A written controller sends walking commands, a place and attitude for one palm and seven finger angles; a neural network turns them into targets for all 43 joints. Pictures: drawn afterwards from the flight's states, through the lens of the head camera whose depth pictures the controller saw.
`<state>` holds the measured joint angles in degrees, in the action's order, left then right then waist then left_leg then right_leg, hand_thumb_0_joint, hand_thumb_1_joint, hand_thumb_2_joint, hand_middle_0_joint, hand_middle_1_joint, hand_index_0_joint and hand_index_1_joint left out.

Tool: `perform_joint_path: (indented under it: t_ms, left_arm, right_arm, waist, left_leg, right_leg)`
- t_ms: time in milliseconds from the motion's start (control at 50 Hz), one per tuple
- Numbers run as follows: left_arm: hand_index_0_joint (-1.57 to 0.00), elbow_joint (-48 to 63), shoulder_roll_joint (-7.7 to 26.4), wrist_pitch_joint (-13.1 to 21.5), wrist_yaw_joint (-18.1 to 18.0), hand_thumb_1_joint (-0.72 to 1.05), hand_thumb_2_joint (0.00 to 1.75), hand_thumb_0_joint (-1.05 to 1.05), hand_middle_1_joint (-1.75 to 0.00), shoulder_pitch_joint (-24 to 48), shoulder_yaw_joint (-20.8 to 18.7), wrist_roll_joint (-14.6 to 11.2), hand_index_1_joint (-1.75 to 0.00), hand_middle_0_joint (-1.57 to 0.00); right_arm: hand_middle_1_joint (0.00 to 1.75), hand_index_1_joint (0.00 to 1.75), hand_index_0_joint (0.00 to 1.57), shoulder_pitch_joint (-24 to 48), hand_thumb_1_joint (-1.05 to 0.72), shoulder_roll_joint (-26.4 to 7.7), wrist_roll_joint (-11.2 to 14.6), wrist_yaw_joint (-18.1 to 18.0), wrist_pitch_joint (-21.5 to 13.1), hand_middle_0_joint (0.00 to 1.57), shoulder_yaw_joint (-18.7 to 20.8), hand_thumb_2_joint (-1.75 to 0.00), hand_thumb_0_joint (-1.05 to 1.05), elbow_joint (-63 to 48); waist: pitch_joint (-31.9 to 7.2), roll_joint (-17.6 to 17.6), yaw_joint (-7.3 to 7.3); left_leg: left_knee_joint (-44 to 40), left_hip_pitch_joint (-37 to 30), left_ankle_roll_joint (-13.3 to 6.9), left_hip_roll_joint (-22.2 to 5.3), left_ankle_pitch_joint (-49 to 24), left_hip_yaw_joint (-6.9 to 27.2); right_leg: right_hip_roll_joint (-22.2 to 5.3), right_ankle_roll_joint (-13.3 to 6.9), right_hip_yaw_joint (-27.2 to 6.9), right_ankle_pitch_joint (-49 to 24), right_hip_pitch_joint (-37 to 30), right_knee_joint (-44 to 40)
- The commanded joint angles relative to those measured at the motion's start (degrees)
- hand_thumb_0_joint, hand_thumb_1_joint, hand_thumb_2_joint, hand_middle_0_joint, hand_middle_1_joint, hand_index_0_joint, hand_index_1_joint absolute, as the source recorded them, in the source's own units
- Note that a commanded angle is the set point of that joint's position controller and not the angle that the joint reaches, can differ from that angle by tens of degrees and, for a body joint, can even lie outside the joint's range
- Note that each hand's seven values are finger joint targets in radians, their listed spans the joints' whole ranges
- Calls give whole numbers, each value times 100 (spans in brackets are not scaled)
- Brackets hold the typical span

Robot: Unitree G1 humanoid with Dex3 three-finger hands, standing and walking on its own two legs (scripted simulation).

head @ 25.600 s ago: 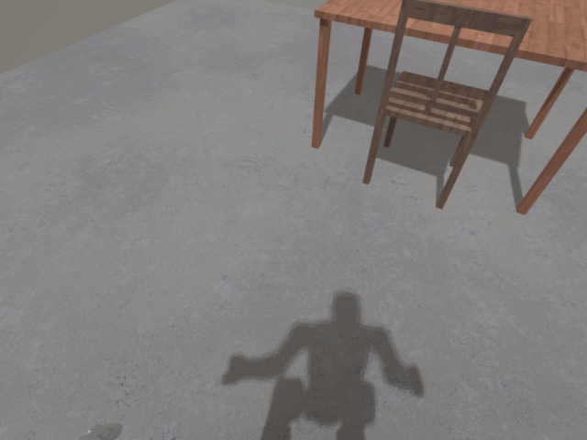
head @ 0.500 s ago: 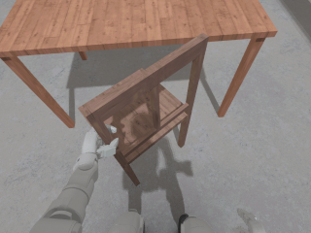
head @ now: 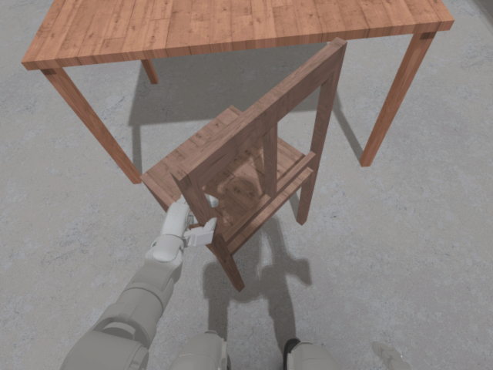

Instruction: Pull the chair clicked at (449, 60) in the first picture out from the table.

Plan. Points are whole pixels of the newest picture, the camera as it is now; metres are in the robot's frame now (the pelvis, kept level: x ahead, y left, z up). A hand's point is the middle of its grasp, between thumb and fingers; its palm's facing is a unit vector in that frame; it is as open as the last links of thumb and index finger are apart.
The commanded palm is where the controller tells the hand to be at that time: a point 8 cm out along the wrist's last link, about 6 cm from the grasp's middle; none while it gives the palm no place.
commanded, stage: step backward, pulling the chair out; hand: left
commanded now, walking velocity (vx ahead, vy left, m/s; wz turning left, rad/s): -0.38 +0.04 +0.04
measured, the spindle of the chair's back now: (270, 163) +0.52 -0.04 -0.11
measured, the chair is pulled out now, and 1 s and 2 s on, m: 0.30 0.42 0.43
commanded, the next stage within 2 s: stop walking, hand still on the chair in 0.40 s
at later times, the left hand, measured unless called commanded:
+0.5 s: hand (193, 279) +0.26 +0.10 -0.06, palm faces -0.18 -0.95 -0.26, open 6.3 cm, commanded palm +0.25 +0.16 -0.04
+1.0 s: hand (189, 302) +0.22 +0.11 -0.06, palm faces -0.17 -0.95 -0.25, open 6.3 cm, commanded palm +0.21 +0.16 -0.04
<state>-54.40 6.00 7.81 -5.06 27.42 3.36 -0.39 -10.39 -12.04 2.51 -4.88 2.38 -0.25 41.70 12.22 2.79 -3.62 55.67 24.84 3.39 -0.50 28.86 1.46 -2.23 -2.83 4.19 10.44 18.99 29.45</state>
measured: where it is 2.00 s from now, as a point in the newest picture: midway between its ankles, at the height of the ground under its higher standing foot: outside the picture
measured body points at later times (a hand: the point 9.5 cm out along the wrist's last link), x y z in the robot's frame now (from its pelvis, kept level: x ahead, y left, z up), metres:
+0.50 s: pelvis -0.08 +0.02 +0.00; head +0.00 -0.03 +0.44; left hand +0.26 +0.16 -0.04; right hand +0.01 -0.21 -0.16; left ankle -0.08 +0.18 -0.72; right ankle -0.04 -0.08 -0.74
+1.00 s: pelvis -0.09 +0.02 +0.00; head -0.05 -0.01 +0.45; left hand +0.23 +0.16 -0.04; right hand +0.01 -0.22 -0.14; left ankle -0.14 +0.17 -0.74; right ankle -0.04 -0.08 -0.74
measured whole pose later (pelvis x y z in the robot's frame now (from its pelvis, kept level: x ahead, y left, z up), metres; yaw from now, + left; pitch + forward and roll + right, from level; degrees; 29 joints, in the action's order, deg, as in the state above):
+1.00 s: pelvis -0.09 +0.02 +0.00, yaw +0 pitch -1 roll +1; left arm -47.6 6.0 2.9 -5.1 17.2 7.7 -0.4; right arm -14.1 -12.7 2.2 -6.5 2.3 -0.6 39.7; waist 5.5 2.8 -3.4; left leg 25.2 5.9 2.8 -2.8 18.0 -2.6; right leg -1.5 -1.4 3.4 11.7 17.1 29.7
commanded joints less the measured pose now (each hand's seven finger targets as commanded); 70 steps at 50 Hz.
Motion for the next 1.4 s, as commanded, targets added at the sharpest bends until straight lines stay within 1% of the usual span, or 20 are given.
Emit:
perform_joint_path:
  t_ms: [0, 140, 160, 200, 220, 260, 300, 360, 400, 420, 460, 500, 600, 680, 700, 720, 840, 940, 1060, 1380]
  left_arm:
    - [-50, 1040, 814, 330, -20, 90, 90, 0, -145, 1005, -235, 38, -145, -50]
    - [-50, 1321, 587, 238, -69, 90, 90, 0, -145, 797, 87, -39, -145, -50]
    - [-50, 1463, 536, 260, -58, 90, 90, 0, -145, 794, 156, -54, -145, -50]
    - [-50, 1622, 260, 261, -38, 90, 90, 0, -145, 886, 312, -27, -145, -50]
    - [-50, 1497, 126, 239, 6, 90, 90, 0, -145, 1018, 368, -45, -145, -50]
    - [-50, 2004, 137, 318, 106, 90, 90, 0, -145, 1582, 391, 34, -145, -50]
    - [-50, 1643, 152, 338, 82, 90, 90, 0, -145, 1508, 332, 38, -145, -50]
    - [-50, 1186, 292, 403, 135, 90, 90, 0, -145, 1469, 266, 112, -145, -50]
    - [-50, 1022, 527, 462, 203, 90, 90, 0, -145, 1491, 285, 180, -145, -50]
    - [-50, 956, 729, 471, 202, 90, 90, 0, -145, 1578, 174, 143, -145, -50]
    - [-50, 700, 996, 318, 153, 90, 90, 0, -145, 1352, -186, -58, -145, -50]
    - [-50, 1770, 1024, 357, 131, 90, 90, 0, -145, 1446, -210, -34, -145, -50]
    - [-50, 1979, 868, 116, -66, 90, 90, 0, -145, 1054, -202, -97, -145, -50]
    - [-50, 2300, 582, -25, -53, 90, 90, 0, -145, 1160, -3, -106, -145, -50]
    - [-50, 2175, 484, -96, -17, 90, 90, 0, -145, 1065, 62, -93, -145, -50]
    - [-50, 2241, 335, -80, 30, 90, 90, 0, -145, 1294, 251, -93, -145, -50]
    - [-50, 1994, 547, -34, -13, 90, 90, 0, -145, 922, 113, -109, -145, -50]
    - [-50, 2082, 595, 33, -22, 90, 90, 0, -145, 637, 107, -79, -145, -50]
    - [-50, 2245, 616, 38, 3, 90, 90, 0, -145, 377, 135, -83, -145, -50]
    - [-50, 2511, 577, -31, -30, 90, 90, 0, -145, 260, 222, -105, -145, -50]
  right_arm:
    - [30, 30, 20, -33, -90, -556, -51, -154, -178, 20, 64, -90, 0, -682]
    - [30, 30, 20, -251, -90, -688, -73, -237, -173, 20, 72, -90, 0, -736]
    - [30, 30, 20, -262, -90, -834, -92, -264, -162, 20, 142, -90, 0, -774]
    - [30, 30, 20, -181, -90, -1100, -187, -213, -37, 20, 286, -90, 0, -970]
    - [30, 30, 20, -184, -90, -927, -171, -102, 12, 20, 263, -90, 0, -891]
    - [30, 30, 20, -51, -90, -754, -226, -17, -43, 20, 260, -90, 0, -868]
    - [30, 30, 20, -316, -90, -881, -173, 68, -75, 20, 329, -90, 0, -705]
    - [30, 30, 20, -504, -90, -936, -95, 43, -145, 20, 355, -90, 0, -620]
    - [30, 30, 20, -571, -90, -793, -56, -18, -141, 20, 283, -90, 0, -631]
    - [30, 30, 20, -364, -90, -699, -13, -94, -114, 20, 253, -90, 0, -721]
    - [30, 30, 20, -225, -90, -885, 98, -160, -142, 20, 359, -90, 0, -725]
    - [30, 30, 20, -132, -90, -656, 24, -154, -222, 20, 216, -90, 0, -869]
    - [30, 30, 20, -218, -90, -588, -39, -254, -288, 20, 26, -90, 0, -909]
    - [30, 30, 20, -205, -90, -886, -39, -247, -248, 20, 203, -90, 0, -1072]
    - [30, 30, 20, -260, -90, -840, -14, -231, -200, 20, 202, -90, 0, -1019]
    - [30, 30, 20, -28, -90, -695, -48, -212, -211, 20, 118, -90, 0, -1022]
    - [30, 30, 20, -203, -90, -708, -21, -198, -181, 20, 163, -90, 0, -957]
    - [30, 30, 20, -150, -90, -709, -57, -203, -213, 20, 158, -90, 0, -896]
    - [30, 30, 20, -100, -90, -702, -65, -219, -164, 20, 179, -90, 0, -914]
    - [30, 30, 20, 75, -90, -692, -62, -239, -4, 20, 137, -90, 0, -1073]
  waist:
    - [-3064, -1117, 265]
    - [-2941, -1288, 165]
    - [-2838, -861, 168]
    - [-2520, 1017, 228]
    - [-2550, 897, 183]
    - [-2524, 1448, 171]
    - [-2445, 1135, 151]
    - [-2616, 476, 154]
    - [-2620, -557, 69]
    - [-2509, -1366, 85]
    - [-2706, -1905, 351]
    - [-2959, -1152, 333]
    - [-3051, -930, 206]
    - [-2836, 207, 336]
    - [-2816, -16, 304]
    - [-2734, 462, 215]
    - [-2475, -947, 222]
    - [-2506, -354, 241]
    - [-2759, -792, 228]
    - [-2582, -290, 253]
  left_leg:
    - [-343, -377, 5, -104, -96, 46]
    - [-3193, -1559, -104, -217, -1600, -514]
    - [-3785, -1772, -213, -534, -2207, -341]
    - [-3833, -1573, -1064, -2064, -3927, 1210]
    - [-3809, -1787, -1317, -2277, -4716, 1170]
    - [-3246, -2122, -1315, -2188, -5558, 803]
    - [-2808, -2923, -1009, -1939, -6253, 552]
    - [-2372, -2908, -655, -1650, -5537, 467]
    - [-2002, -1697, -308, -962, -3693, -224]
    - [-1584, -745, -121, -544, -1289, -428]
    - [-315, -485, -177, -246, 116, 165]
    - [-501, -526, -186, -206, 6, 232]
    - [-2974, -1470, -272, -83, -1298, -326]
    - [-3459, -2027, -735, -1029, -2504, 400]
    - [-3240, -2066, -716, -960, -2727, 170]
    - [-3370, -1834, -665, -871, -2604, 144]
    - [-3224, -1551, -410, -453, -1606, -234]
    - [-3284, -1818, -394, -602, -2609, -233]
    - [-3118, -1882, -323, -627, -3226, -256]
    - [-3339, -1837, -327, -629, -2998, -138]
  right_leg:
    - [-1771, -657, -961, -3429, -1654, -544]
    - [-1258, -120, -659, -1235, -1015, -587]
    - [-924, 120, -451, -900, -845, -156]
    - [37, 428, -163, 757, -7, 1508]
    - [192, 380, -344, 1682, 267, 2270]
    - [-52, 296, -457, 1719, 497, 2440]
    - [-28, 244, -399, 1295, 489, 1187]
    - [18, 212, -272, -158, -516, -805]
    - [-517, 83, -607, -2673, -1769, -1125]
    - [-1276, -297, -1260, -3927, -1997, -844]
    - [-1817, -516, -1461, -3264, -1559, -900]
    - [-1759, -703, -1342, -3041, -1737, -642]
    - [-1246, -262, -940, -923, -1569, -506]
    - [-265, 323, -388, 217, -1017, 108]
    - [-202, 370, -396, -85, -1070, 44]
    - [-284, 296, -330, -61, -1165, 88]
    - [-614, 88, -862, 204, -1423, -745]
    - [-601, 60, -753, -1245, -1525, -367]
    - [-723, 22, -735, -2740, -1931, -144]
    - [-615, 42, -667, -2007, -1668, -222]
